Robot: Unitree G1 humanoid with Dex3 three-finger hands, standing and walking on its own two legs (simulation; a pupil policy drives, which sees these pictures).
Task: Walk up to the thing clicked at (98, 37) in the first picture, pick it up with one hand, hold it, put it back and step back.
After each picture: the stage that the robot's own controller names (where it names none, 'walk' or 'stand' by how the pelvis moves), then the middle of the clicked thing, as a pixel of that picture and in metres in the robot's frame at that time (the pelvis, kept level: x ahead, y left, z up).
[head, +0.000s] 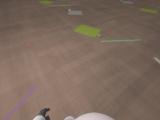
stand; (99, 36) +2.15 -0.15 -0.72
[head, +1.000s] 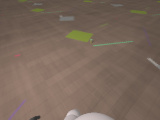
walk; (91, 41) +2.01 +0.20 -0.71
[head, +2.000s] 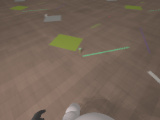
walk; (80, 50) +1.41 +0.35 -0.72
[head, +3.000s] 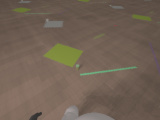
walk; (77, 67) +0.97 +0.27 -0.72
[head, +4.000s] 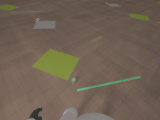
walk; (73, 81) +0.64 +0.23 -0.69
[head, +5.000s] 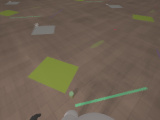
stand; (71, 95) +0.44 +0.23 -0.69
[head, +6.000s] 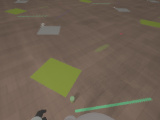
stand; (72, 99) +0.38 +0.19 -0.72
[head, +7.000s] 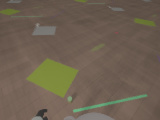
stand; (70, 99) +0.38 +0.22 -0.72
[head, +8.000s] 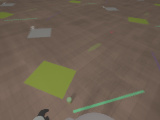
stand; (69, 100) +0.37 +0.23 -0.73
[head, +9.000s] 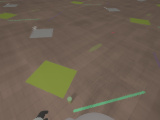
stand; (69, 100) +0.39 +0.24 -0.73
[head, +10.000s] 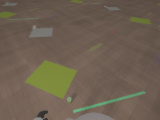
stand; (69, 100) +0.37 +0.24 -0.73
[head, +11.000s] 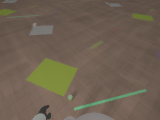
go down; (70, 98) +0.38 +0.23 -0.72
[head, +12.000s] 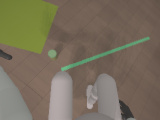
go down; (53, 55) +0.46 +0.27 -0.31
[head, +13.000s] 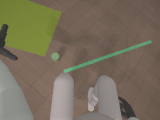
close in; (56, 57) +0.46 +0.26 -0.32
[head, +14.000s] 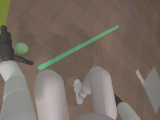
close in; (22, 51) +0.44 +0.31 -0.23
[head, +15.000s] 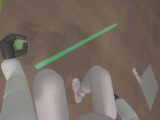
lift; (20, 48) +0.44 +0.31 -0.23
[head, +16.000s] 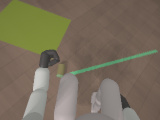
lift; (60, 70) +0.37 +0.25 -0.33
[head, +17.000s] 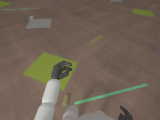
close; (65, 100) +0.32 +0.25 -0.67
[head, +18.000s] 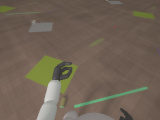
close; (62, 102) +0.30 +0.31 -0.70
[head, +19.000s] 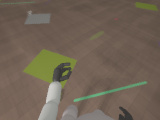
stand; (59, 96) +0.31 +0.35 -0.69
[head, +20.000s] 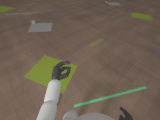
stand; (55, 101) +0.31 +0.39 -0.70
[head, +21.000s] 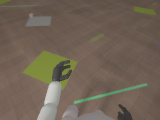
stand; (52, 97) +0.31 +0.43 -0.67
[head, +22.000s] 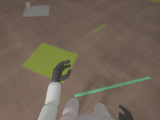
stand; (49, 90) +0.31 +0.48 -0.64
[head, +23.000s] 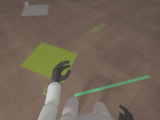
stand; (46, 89) +0.31 +0.52 -0.63
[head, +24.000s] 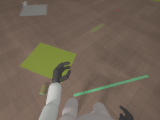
stand; (43, 89) +0.31 +0.55 -0.64
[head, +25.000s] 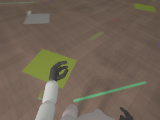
stand; (42, 94) +0.30 +0.57 -0.68
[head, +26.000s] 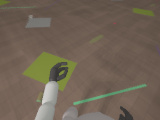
stand; (40, 97) +0.30 +0.59 -0.68
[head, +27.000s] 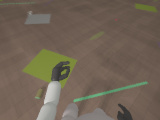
stand; (39, 93) +0.31 +0.61 -0.66
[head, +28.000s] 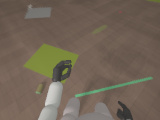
close; (39, 88) +0.32 +0.63 -0.62
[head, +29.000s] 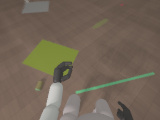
close; (39, 85) +0.32 +0.63 -0.60
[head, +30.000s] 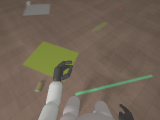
close; (39, 87) +0.32 +0.63 -0.62
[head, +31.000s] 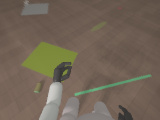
stand; (38, 87) +0.31 +0.64 -0.63
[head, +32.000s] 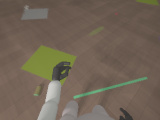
close; (37, 91) +0.31 +0.63 -0.66
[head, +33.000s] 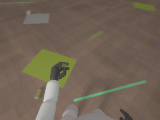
close; (38, 94) +0.30 +0.62 -0.68
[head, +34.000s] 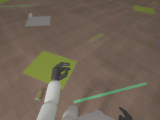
close; (39, 95) +0.31 +0.62 -0.68
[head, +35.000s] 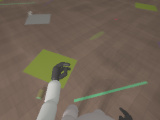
close; (40, 94) +0.30 +0.61 -0.68
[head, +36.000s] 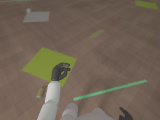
close; (40, 93) +0.30 +0.60 -0.67
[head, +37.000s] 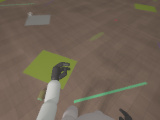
close; (41, 95) +0.30 +0.59 -0.69
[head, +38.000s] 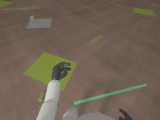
close; (42, 96) +0.31 +0.59 -0.69
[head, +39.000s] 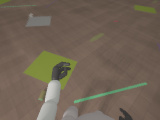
close; (42, 95) +0.30 +0.58 -0.69
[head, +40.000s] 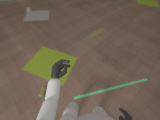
close; (42, 92) +0.31 +0.58 -0.67
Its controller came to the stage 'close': yes
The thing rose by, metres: 0.01
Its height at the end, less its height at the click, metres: -0.02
